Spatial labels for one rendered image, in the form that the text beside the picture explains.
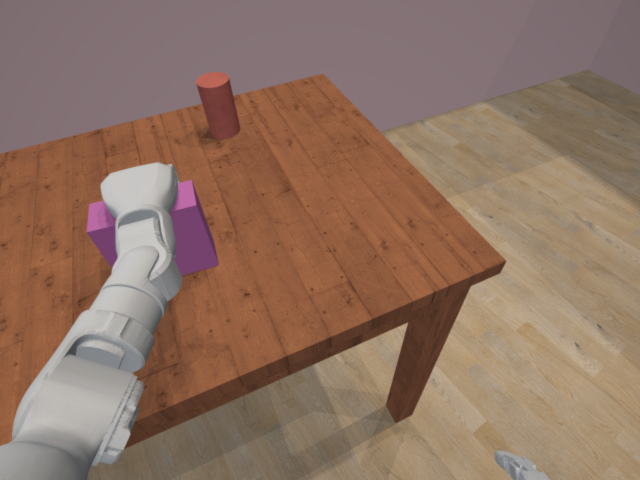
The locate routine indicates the robot left hand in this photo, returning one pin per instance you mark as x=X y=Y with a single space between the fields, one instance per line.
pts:
x=155 y=184

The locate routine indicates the sponge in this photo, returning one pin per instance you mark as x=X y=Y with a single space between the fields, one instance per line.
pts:
x=195 y=249

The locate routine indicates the robot left upper arm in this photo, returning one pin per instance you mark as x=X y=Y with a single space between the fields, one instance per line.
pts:
x=83 y=415

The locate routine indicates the table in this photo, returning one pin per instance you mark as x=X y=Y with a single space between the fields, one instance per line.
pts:
x=326 y=237

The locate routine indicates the left robot forearm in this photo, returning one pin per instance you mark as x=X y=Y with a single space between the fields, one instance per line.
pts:
x=118 y=329

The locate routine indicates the robot right hand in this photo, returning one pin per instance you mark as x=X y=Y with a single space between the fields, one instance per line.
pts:
x=520 y=468

